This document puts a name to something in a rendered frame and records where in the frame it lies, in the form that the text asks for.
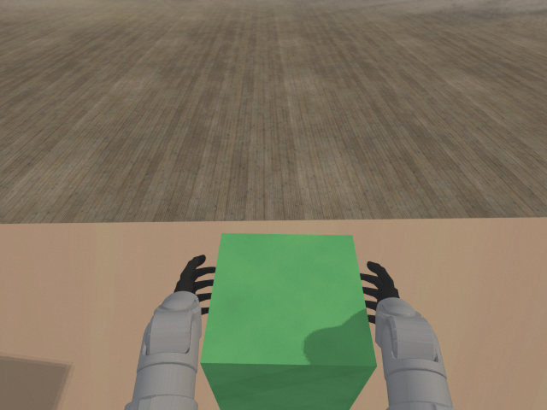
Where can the left robot hand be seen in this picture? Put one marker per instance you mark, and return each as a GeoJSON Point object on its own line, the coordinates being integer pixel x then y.
{"type": "Point", "coordinates": [189, 276]}

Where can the carton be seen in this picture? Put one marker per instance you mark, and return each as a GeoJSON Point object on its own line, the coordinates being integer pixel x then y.
{"type": "Point", "coordinates": [287, 327]}

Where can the right robot forearm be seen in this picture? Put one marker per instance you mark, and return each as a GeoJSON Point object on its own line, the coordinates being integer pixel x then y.
{"type": "Point", "coordinates": [412, 361]}

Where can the left robot forearm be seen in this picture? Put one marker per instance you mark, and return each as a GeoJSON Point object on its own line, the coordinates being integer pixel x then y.
{"type": "Point", "coordinates": [167, 364]}

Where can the right robot hand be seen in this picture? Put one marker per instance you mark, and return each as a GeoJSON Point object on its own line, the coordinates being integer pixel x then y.
{"type": "Point", "coordinates": [383, 282]}

